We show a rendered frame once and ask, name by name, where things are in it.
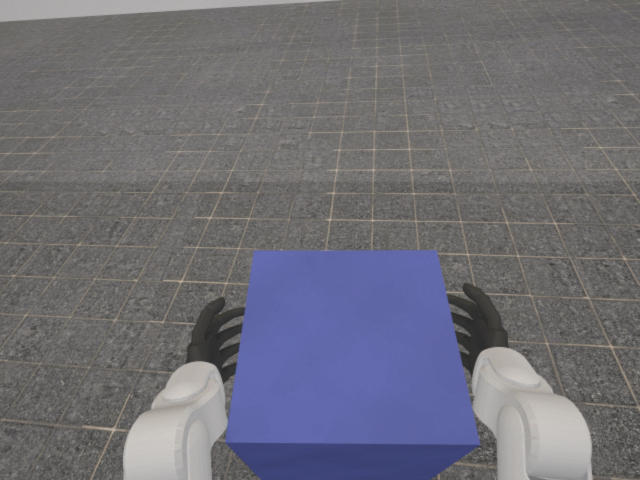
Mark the right robot hand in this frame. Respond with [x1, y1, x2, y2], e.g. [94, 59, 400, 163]
[447, 283, 509, 377]

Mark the robot left forearm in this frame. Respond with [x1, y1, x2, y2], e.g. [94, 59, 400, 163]
[123, 361, 228, 480]

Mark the carton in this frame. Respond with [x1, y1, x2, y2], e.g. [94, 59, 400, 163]
[225, 250, 480, 480]

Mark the left robot hand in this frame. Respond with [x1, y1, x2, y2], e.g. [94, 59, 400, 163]
[185, 297, 245, 384]

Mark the robot right forearm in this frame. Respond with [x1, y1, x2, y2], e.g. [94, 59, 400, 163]
[472, 347, 592, 480]

